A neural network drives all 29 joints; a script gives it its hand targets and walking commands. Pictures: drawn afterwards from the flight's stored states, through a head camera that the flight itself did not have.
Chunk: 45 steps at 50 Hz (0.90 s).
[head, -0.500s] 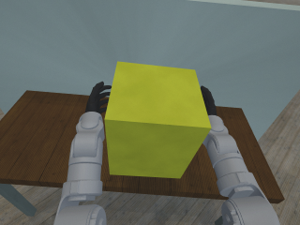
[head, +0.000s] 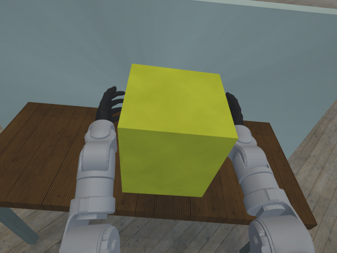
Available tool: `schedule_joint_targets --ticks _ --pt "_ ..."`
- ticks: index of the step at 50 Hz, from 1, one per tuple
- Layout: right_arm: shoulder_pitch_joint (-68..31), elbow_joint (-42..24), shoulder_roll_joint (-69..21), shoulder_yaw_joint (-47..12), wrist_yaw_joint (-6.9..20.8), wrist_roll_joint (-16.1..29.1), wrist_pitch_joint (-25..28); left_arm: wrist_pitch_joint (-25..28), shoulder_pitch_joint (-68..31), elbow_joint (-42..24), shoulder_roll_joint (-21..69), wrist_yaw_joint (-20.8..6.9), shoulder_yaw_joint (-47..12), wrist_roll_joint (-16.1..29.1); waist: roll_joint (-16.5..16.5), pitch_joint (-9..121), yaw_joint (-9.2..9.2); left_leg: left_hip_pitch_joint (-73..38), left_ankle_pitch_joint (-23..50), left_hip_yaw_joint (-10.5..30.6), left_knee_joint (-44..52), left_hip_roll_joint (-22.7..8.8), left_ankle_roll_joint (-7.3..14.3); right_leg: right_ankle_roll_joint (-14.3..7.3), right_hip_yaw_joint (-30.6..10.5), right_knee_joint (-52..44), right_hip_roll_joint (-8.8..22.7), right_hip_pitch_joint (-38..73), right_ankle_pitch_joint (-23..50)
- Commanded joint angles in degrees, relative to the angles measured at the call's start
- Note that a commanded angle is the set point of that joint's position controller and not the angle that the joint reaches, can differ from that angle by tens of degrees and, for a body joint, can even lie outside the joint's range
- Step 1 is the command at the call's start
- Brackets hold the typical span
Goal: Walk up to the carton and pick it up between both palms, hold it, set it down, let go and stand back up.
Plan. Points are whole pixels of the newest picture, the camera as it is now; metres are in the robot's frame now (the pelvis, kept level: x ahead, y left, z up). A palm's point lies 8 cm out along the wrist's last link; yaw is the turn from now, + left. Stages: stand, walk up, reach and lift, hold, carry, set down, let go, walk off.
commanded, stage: reach and lift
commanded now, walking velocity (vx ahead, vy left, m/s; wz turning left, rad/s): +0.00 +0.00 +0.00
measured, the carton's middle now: (169, 135) +0.37 -0.01 +0.11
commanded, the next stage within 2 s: hold in 0.24 s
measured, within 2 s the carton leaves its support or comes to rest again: neither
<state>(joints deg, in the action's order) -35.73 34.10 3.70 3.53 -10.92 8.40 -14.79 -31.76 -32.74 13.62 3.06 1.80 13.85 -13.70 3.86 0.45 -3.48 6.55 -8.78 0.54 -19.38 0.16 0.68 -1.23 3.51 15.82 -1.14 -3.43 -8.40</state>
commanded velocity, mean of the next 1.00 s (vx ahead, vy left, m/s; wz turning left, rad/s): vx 0.00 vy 0.00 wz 0.00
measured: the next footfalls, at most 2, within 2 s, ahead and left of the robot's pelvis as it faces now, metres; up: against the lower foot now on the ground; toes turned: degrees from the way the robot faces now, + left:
none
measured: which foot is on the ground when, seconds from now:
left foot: down 0.00-1.00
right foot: down 0.00-1.00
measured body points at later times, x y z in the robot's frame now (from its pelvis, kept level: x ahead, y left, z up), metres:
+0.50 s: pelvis +0.00 +0.00 +0.00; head -0.03 +0.03 +0.45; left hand +0.38 +0.15 +0.17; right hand +0.38 -0.16 +0.16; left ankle +0.02 +0.11 -0.75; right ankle +0.01 -0.10 -0.75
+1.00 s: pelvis +0.00 +0.00 +0.00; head -0.04 +0.03 +0.45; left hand +0.37 +0.16 +0.18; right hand +0.38 -0.15 +0.17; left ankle +0.02 +0.11 -0.75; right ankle +0.01 -0.10 -0.75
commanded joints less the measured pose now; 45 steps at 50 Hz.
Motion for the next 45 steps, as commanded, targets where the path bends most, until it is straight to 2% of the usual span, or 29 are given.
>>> schedule_joint_targets --ticks 1,2,3,6,8,9,10,11,14,16,17,20,21,24,26,27,29,31,36,39,41,42,43,45 --pt "-43.75 -20.08 -37.34 -23.54 5.1 3.71 4.88 2.17 -33.54 -6.79 33.34 -7.96 -28.83 6.08 -2.76 22.84 -0.64 -9.34 13.36 -0.02 0.49 2.04 -1.46 4.2 -0.36 -0.22 -1.61 7.61 15.34" --pt "-44.7 -20.41 -36.95 -23.56 5.13 3.85 4.91 1.88 -34.05 -6.59 33.17 -8.21 -28.63 5.82 -3.29 22.61 -0.17 -9.02 12.25 0.02 0.74 2.1 -1.48 4.05 -0.41 -0.4 -1.43 7.3 13.85" --pt "-43.65 -19.75 -36.74 -23.04 5.11 3.54 4.69 1.91 -34.42 -7.59 33.12 -8.31 -29.08 6.11 -3.35 22.62 -0.89 -9.35 11.98 -0.05 0.9 2.08 -1.73 4.09 -0.18 -0.49 -1.45 6.98 13.46" --pt "-42.95 -21.49 -36.48 -23.4 4.94 4.37 4.77 1.75 -34.76 -9.78 33.84 -8.32 -31.16 6.55 -5.28 23.3 -2.19 -11.68 16.49 0.57 -0.36 1.99 -2.97 4.12 0.14 -0.21 -1.67 6.66 16.09" --pt "-42.99 -23.8 -36.21 -24.82 4.55 5.35 4.69 1.49 -33.43 -10.71 33.31 -8.4 -31.83 6.89 -4.88 24.66 -2.32 -11.84 18.32 0.96 -1.08 2.07 -3.05 4.22 0.27 0.14 -1.9 7.98 18.74" --pt "-43.82 -25.96 -36.69 -26.0 4.39 5.87 4.8 1.59 -33.09 -11.81 33.68 -8.31 -32.38 7.29 -4.8 25.47 -1.59 -11.67 19.87 1.0 -1.59 2.07 -3.03 4.36 0.24 0.61 -2.04 8.41 20.25" --pt "-43.3 -26.11 -36.73 -26.3 4.16 6.26 4.55 1.46 -33.13 -12.76 33.55 -8.23 -32.65 7.23 -4.87 25.45 -2.01 -12.13 20.59 1.1 -1.84 2.08 -3.15 4.29 0.05 0.59 -2.14 8.74 21.09" --pt "-42.96 -26.2 -36.28 -26.43 4.12 6.36 4.28 1.52 -33.92 -13.47 33.45 -8.16 -33.2 7.37 -5.29 26.3 -2.22 -12.43 20.35 1.29 -1.86 2.02 -3.48 4.36 0.06 0.66 -2.08 8.23 20.42" --pt "-43.26 -25.57 -36.01 -26.3 4.23 6.3 3.4 0.54 -33.22 -12.09 32.71 -8.1 -31.99 6.67 -4.95 22.81 -1.27 -10.7 15.99 1.01 -0.57 2.03 -2.7 4.08 -0.17 -0.25 -1.74 6.93 15.56" --pt "-43.53 -26.1 -36.64 -26.91 4.43 6.68 3.25 0.17 -33.0 -13.8 33.0 -8.01 -31.95 6.64 -4.07 23.34 -0.42 -11.22 16.95 0.98 -0.38 1.7 -2.5 3.92 -0.01 -0.01 -2.17 6.99 15.44" --pt "-43.23 -26.56 -36.25 -26.84 4.48 7.0 3.27 0.09 -33.59 -15.0 33.38 -7.85 -33.21 7.34 -4.72 24.86 -1.0 -12.2 18.18 1.05 -0.86 1.63 -3.1 3.72 0.08 0.1 -2.33 6.84 15.61" --pt "-44.14 -26.1 -36.23 -25.97 4.51 6.45 2.65 -1.01 -33.35 -12.49 33.24 -7.92 -32.08 6.84 -4.32 22.48 -0.72 -11.0 15.18 0.62 -0.26 1.88 -2.44 3.72 -0.14 -0.62 -1.93 5.7 12.86" --pt "-45.41 -27.42 -36.52 -26.77 4.44 6.98 2.7 -1.31 -33.27 -13.28 33.69 -7.91 -32.0 6.84 -4.43 23.81 0.14 -10.68 15.35 0.49 -0.27 1.89 -2.17 3.65 -0.21 -0.47 -2.07 6.59 12.6" --pt "-44.14 -27.68 -36.43 -27.42 4.09 7.88 1.88 -2.14 -33.02 -15.92 33.22 -7.79 -32.79 7.19 -4.26 24.4 -0.39 -11.7 18.1 0.36 -0.92 1.81 -2.46 3.61 -0.38 -0.2 -2.37 7.25 14.7" --pt "-44.51 -27.97 -36.15 -27.65 3.65 7.91 1.14 -3.16 -32.34 -14.41 32.25 -8.31 -31.41 6.73 -3.23 23.06 -0.07 -10.77 16.03 0.1 -0.46 2.11 -1.86 3.98 -0.7 -0.5 -2.04 7.74 14.54" --pt "-44.41 -28.64 -36.8 -27.52 3.47 7.96 0.94 -3.21 -32.47 -15.93 32.46 -8.55 -31.87 7.23 -2.85 23.2 -0.42 -10.49 15.75 0.08 -0.23 1.96 -1.94 4.11 -0.44 -0.24 -2.12 8.01 14.73" --pt "-43.49 -25.8 -35.86 -25.97 3.69 7.72 0.22 -3.75 -33.58 -15.14 32.07 -8.8 -31.45 6.51 -4.63 20.78 -0.72 -9.93 13.66 0.11 0.56 1.76 -2.5 3.69 -0.38 -0.65 -1.84 6.72 11.38" --pt "-44.85 -25.63 -35.22 -25.04 4.13 7.35 0.2 -4.58 -32.97 -13.13 32.18 -9.12 -30.35 5.96 -4.66 19.88 -0.12 -9.2 11.28 -0.18 1.31 1.71 -2.09 3.33 -0.26 -1.37 -1.7 6.24 7.92" --pt "-45.7 -23.88 -36.45 -23.79 4.33 6.63 0.02 -4.49 -35.76 -13.47 32.56 -9.19 -30.5 6.17 -4.74 19.9 -1.01 -8.78 10.29 -0.28 1.46 1.78 -2.08 3.66 -0.11 -1.15 -1.53 5.69 7.22" --pt "-46.32 -26.41 -36.64 -24.65 4.16 7.09 0.44 -3.89 -35.66 -14.63 32.71 -9.03 -31.8 7.46 -4.67 23.93 -1.23 -10.14 13.21 -0.07 0.3 1.84 -2.2 3.69 -0.18 -0.57 -1.92 6.71 10.32" --pt "-46.71 -26.31 -36.92 -24.69 4.06 6.86 0.17 -3.64 -35.92 -13.44 32.36 -9.03 -31.2 7.41 -3.54 22.59 -1.21 -9.55 12.25 -0.09 0.37 2.1 -1.95 4.05 -0.06 -0.8 -1.82 6.49 10.1" --pt "-45.43 -26.1 -37.07 -25.24 4.05 7.13 0.14 -3.56 -35.38 -14.45 32.47 -8.97 -31.52 7.23 -4.16 22.86 -1.18 -10.15 13.45 0.02 0.22 2.06 -2.14 4.07 -0.11 -0.53 -1.84 6.8 11.18" --pt "-45.53 -26.03 -37.24 -25.55 4.05 7.37 -0.03 -3.49 -35.33 -14.65 32.77 -8.98 -31.42 7.2 -3.81 22.12 -0.88 -10.1 13.38 0.16 0.52 1.86 -2.1 4.07 -0.12 -0.67 -1.94 6.62 10.72" --pt "-46.38 -23.69 -36.39 -23.65 4.62 6.5 -0.1 -4.13 -35.7 -11.86 32.57 -8.99 -29.93 6.12 -4.59 19.17 -0.33 -8.01 9.23 -0.05 1.82 1.62 -1.85 3.48 0.08 -1.48 -1.78 4.67 4.69"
